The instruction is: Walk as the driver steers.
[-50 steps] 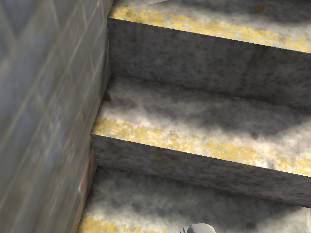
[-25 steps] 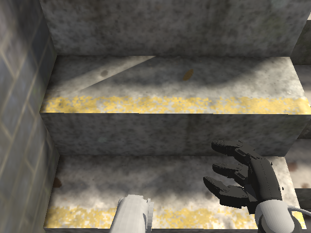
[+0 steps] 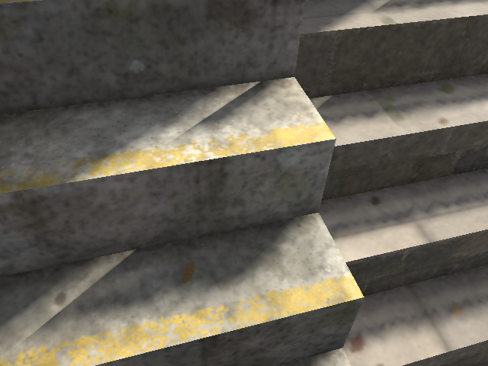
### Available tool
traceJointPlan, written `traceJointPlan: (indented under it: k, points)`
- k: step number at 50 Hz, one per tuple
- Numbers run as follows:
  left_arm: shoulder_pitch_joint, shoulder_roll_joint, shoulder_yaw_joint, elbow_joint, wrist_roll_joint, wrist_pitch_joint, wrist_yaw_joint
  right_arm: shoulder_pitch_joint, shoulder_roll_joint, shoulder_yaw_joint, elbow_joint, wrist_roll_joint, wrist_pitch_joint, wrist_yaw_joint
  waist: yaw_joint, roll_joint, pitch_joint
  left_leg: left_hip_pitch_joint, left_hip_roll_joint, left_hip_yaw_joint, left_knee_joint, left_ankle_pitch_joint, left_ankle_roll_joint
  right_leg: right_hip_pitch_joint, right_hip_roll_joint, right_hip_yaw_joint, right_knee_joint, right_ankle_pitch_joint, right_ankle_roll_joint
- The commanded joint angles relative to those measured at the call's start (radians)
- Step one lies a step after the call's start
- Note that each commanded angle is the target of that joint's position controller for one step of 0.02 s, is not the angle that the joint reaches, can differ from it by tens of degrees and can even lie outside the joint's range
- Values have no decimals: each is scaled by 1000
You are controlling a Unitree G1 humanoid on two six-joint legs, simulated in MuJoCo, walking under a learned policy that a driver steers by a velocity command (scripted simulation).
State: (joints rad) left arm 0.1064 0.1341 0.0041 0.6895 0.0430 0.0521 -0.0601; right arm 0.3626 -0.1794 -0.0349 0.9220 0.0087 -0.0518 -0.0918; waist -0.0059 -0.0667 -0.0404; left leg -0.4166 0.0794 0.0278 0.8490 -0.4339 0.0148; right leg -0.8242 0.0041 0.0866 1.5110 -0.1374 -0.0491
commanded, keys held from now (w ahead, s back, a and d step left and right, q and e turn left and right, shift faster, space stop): w+q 0.72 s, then w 0.28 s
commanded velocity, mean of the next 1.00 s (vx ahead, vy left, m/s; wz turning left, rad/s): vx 0.50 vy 0.00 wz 0.42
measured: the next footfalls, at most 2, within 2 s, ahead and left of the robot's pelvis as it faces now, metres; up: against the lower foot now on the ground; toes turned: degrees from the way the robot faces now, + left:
right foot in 0.06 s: +0.15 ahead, -0.15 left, +0.00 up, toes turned +1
left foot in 0.58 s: +0.24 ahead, +0.16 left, +0.21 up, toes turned +19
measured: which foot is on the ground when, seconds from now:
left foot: down 0.00-0.10, up 0.12-0.56, down 0.58-1.00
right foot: up 0.00-0.04, down 0.06-0.64, up 0.66-1.00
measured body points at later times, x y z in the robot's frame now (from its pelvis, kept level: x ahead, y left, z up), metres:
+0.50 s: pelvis +0.13 -0.02 +0.05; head +0.14 -0.05 +0.50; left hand -0.01 +0.19 -0.07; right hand +0.44 -0.12 -0.01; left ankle +0.11 +0.12 -0.31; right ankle +0.11 -0.16 -0.70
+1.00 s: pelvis +0.29 +0.09 +0.25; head +0.34 +0.12 +0.70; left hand +0.52 +0.29 +0.21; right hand +0.31 -0.15 +0.12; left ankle +0.20 +0.15 -0.48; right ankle +0.45 +0.05 -0.12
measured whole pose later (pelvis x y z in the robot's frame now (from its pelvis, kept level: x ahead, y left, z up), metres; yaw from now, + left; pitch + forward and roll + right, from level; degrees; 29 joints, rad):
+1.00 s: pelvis +0.29 +0.09 +0.25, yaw +25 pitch +2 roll +0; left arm -0.10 -0.05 -0.08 0.51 0.04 0.01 -0.01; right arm 0.52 -0.15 -0.03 0.95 0.01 -0.12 -0.12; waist -0.08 0.00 0.08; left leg -0.15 -0.08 -0.06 0.47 -0.33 0.08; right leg -1.50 -0.03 -0.04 2.22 -0.26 -0.11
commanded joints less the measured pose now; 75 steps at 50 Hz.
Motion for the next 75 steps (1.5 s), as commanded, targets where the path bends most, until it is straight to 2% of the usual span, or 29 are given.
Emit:
traceJointPlan:
  k: [1,3,5,6,7,9,13,20,26,27,30,32,33,34,37,39,45,49,52,53,56,57,58,59,60,62,65,71,75]
  points:
    - [-8,75,4,-77,-84,-2,-8,-76,-173,-42,-139,16,-12,-49,4,262,68,-136,69,-161,-492,-181,228,374,-43,-188,-757,-332,-31]
    - [212,84,35,-1,-66,-15,22,-99,-207,-66,-139,6,-32,-11,88,335,1,-230,107,-209,-380,-303,242,698,-12,-191,-797,-217,-48]
    - [324,122,55,49,-34,-86,18,-182,-66,-40,-205,-15,-41,60,133,-92,48,-306,-64,-76,218,98,167,746,-86,39,-1016,-287,40]
    - [353,205,76,38,-1,-88,31,-212,-47,-47,-263,35,-39,66,131,-298,-71,-569,-166,-6,523,99,100,848,-340,489,-1258,-530,-11]
    - [314,173,73,10,-14,-100,41,-195,-44,-57,-252,-4,-54,67,133,-229,-75,-574,-165,-168,895,177,61,709,-396,670,-1346,-573,-13]
    - [221,99,33,39,7,-122,53,-222,8,-38,-267,-21,-74,59,21,-104,-39,-669,-147,-196,1335,322,54,676,-333,414,-1185,-287,-30]
    - [324,77,54,156,1,-226,68,-241,26,-4,-305,-50,-33,72,3,67,-10,-698,-146,-173,1381,364,87,711,-300,164,-1154,-137,-79]
    - [444,126,77,233,14,-269,84,-433,7,-21,-400,-22,57,62,49,-28,91,-978,-136,-141,1720,178,91,855,-428,50,-1336,-117,-105]
    - [348,179,85,237,-21,-255,89,-587,-12,0,-550,-4,103,50,-12,-79,164,-643,-65,48,1030,138,94,610,-262,-333,-1559,146,-65]
    - [328,219,96,240,-40,-233,93,-572,14,15,-553,-28,117,50,-22,-69,140,-589,-30,75,809,92,111,667,-243,-358,-1570,271,-69]
    - [451,352,100,239,-121,-180,99,-138,46,30,-377,70,107,16,-76,-260,-235,-36,-293,225,379,-411,143,876,-341,-331,-1085,1914,-197]
    - [312,380,121,97,-120,-184,35,17,-164,-43,-328,28,92,3,-171,-33,-348,183,-149,-412,-45,-412,214,586,-222,-273,-579,1393,-88]
    - [186,246,98,28,-52,-198,-20,5,-258,-83,-290,-13,98,-21,-150,267,-308,219,-19,-885,-397,-552,285,290,-7,-196,-193,343,-47]
    - [69,102,68,-31,12,-198,-41,-114,-222,-85,-300,-39,90,-10,-105,180,-243,117,0,-955,-455,-569,265,99,47,3,287,175,-29]
    - [15,-114,-6,-129,49,-160,7,-136,-111,-55,-170,-21,21,-5,32,64,52,-55,-63,-606,-261,-229,250,-187,53,2,627,221,-42]
    - [72,-91,-21,-109,55,-141,24,-68,-17,-21,-104,-16,-11,8,39,63,98,-3,-87,-483,-283,-94,235,-296,62,-19,658,145,-29]
    - [-215,-112,-44,-207,3,-77,64,163,-27,-3,-30,-10,-88,-28,-51,159,162,196,108,-476,-506,125,253,-771,-2,-52,1032,-146,-36]
    - [-459,-135,-80,-335,-11,-49,51,195,-41,-1,-23,8,-83,-26,-75,46,231,9,54,-354,-750,63,169,-643,-71,-164,596,-129,-55]
    - [-357,-192,-94,-268,-1,-35,24,158,-95,-26,-43,18,-62,-63,-67,145,-2,155,96,-159,-847,818,184,-132,-63,-228,288,-227,-125]
    - [-250,-162,-80,-213,-15,-47,27,121,-110,-26,-79,44,-68,-62,-14,118,-115,159,73,-33,-718,1523,135,153,6,-297,94,-284,-159]
    - [-16,48,-6,-164,-18,-51,32,87,-247,-76,-141,51,-119,7,92,202,-442,346,139,-147,-161,2201,144,529,86,-167,-396,-343,-153]
    - [-19,119,25,-89,-11,-78,35,181,-218,-80,-137,55,-136,36,18,132,-561,140,52,-215,103,1940,79,821,14,-36,-519,-413,-212]
    - [123,124,41,-54,-20,-65,30,61,-193,-76,-164,20,-157,62,140,10,-567,10,-78,-184,449,746,62,879,-112,174,-702,-198,-259]
    - [165,158,59,13,38,-50,51,-64,-82,-56,-226,-20,-157,74,143,-95,-507,-383,-258,-278,1129,396,29,865,-316,633,-886,70,-407]
    - [179,155,83,33,40,-45,63,-206,19,-30,-306,-56,-150,60,139,80,-406,-565,-229,-347,1414,399,73,812,-308,657,-934,-149,-384]
    - [138,76,66,160,17,-51,84,-275,110,27,-383,-79,-109,37,43,101,29,-803,-195,-315,1455,395,107,524,-230,400,-971,-412,-235]
    - [56,13,38,184,2,-108,79,-155,89,42,-378,-41,-48,25,-105,146,174,-725,-157,-307,1293,329,67,273,-168,120,-1116,-191,-155]
    - [225,206,79,267,-11,-210,60,-366,119,47,-450,-10,-16,-45,-38,13,154,-993,-147,-208,1476,85,74,584,-271,16,-1319,237,-241]
    - [306,126,66,234,-15,-122,133,-495,62,47,-528,-36,-45,8,39,82,41,-849,-31,-64,996,-12,29,814,-163,-131,-1312,621,-161]
Keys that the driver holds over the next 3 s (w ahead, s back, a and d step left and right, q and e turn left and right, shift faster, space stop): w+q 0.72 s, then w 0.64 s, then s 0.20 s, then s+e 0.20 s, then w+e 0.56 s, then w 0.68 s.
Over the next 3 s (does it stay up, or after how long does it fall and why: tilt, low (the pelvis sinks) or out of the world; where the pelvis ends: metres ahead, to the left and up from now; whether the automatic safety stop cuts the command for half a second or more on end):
stays up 0.57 0.27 0.50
